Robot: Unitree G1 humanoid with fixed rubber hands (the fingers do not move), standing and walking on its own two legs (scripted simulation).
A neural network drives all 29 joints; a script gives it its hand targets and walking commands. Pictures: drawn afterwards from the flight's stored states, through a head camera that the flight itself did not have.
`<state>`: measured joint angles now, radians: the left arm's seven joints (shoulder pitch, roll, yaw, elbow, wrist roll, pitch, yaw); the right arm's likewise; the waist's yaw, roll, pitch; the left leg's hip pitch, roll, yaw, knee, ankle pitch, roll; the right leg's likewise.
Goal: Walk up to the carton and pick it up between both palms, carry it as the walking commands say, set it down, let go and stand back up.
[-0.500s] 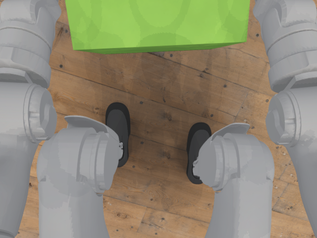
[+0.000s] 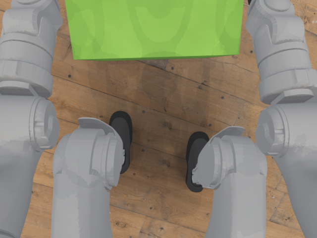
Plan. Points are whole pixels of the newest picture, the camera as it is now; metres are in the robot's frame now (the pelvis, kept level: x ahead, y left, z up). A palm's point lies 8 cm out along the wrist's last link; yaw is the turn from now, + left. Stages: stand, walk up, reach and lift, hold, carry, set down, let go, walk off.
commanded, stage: reach and lift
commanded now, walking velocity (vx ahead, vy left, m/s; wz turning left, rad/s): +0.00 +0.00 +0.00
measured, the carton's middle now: out of the picture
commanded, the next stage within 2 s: none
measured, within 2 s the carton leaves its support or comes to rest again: neither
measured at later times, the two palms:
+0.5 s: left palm out of the picture +0.54 +0.25 -0.09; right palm out of the picture +0.57 -0.13 -0.08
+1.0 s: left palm out of the picture +0.52 +0.24 -0.01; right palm out of the picture +0.55 -0.13 +0.00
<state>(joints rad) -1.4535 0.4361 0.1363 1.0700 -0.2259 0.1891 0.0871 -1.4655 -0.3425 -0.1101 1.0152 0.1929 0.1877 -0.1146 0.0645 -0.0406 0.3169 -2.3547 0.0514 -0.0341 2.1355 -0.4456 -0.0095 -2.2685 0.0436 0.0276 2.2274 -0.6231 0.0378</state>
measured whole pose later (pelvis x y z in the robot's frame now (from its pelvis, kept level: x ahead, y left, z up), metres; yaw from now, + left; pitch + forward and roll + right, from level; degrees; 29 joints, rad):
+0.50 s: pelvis +0.00 +0.01 +0.04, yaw -1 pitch +46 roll -2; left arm -1.34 0.32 0.32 0.86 0.00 0.33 0.06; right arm -1.34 -0.27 -0.32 0.83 0.00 0.31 -0.05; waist 0.05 -0.04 0.09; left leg -2.37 0.04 -0.03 1.99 -0.43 0.00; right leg -2.28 0.03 0.03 2.07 -0.60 0.05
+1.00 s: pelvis +0.00 +0.01 +0.09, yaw +0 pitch +49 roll -2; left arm -1.21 0.22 0.41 0.74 0.09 0.40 0.04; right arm -1.21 -0.18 -0.42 0.72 -0.10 0.37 0.00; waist 0.05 -0.04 -0.08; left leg -2.27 0.03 -0.02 1.81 -0.40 0.00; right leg -2.19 0.02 0.02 1.89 -0.56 0.04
